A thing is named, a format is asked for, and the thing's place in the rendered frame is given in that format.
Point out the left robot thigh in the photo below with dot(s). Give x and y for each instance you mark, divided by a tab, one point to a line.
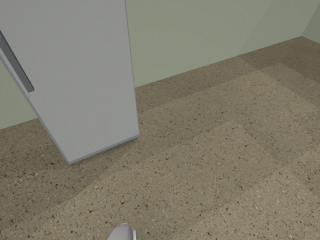
123	233

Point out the handle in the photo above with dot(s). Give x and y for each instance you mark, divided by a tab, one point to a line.
15	63

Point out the fridge door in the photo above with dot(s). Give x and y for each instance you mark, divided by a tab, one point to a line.
76	54

